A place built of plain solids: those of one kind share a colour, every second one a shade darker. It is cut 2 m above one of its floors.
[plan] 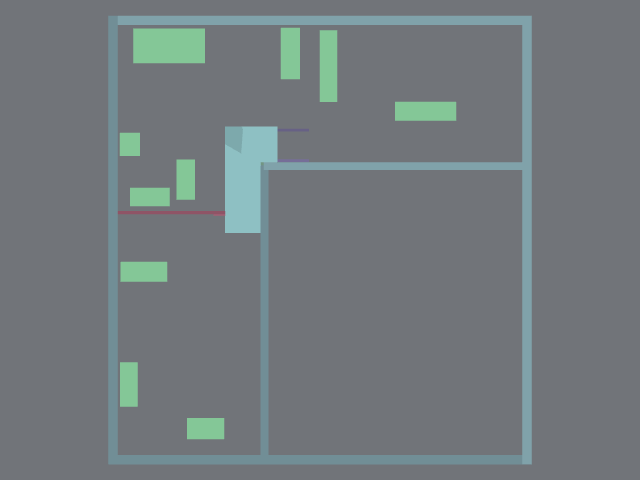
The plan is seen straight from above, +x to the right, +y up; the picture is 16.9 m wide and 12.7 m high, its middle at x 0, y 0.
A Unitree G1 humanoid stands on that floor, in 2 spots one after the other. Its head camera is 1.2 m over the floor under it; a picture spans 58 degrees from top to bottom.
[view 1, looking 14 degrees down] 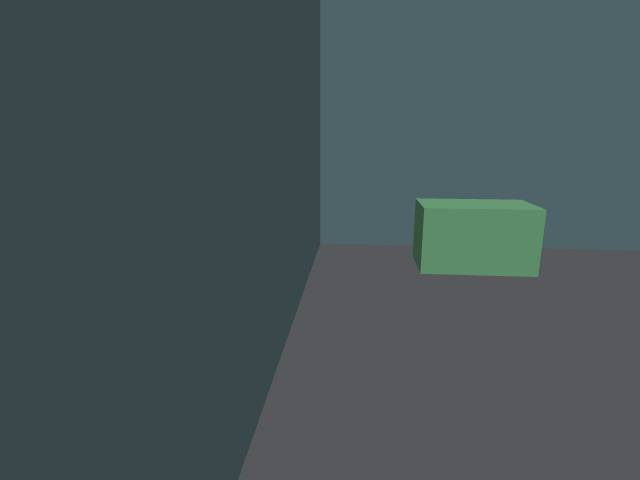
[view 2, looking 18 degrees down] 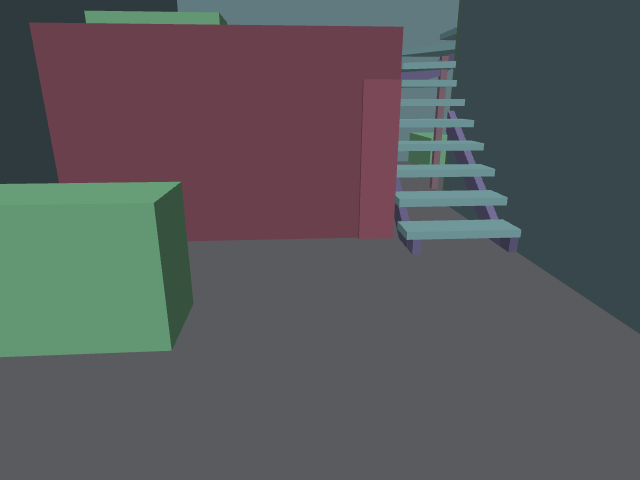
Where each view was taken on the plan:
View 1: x -1.97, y -1.05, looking -85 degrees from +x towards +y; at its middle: wall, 4.76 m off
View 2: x -3.43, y -3.05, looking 86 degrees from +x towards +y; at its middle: ground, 3.88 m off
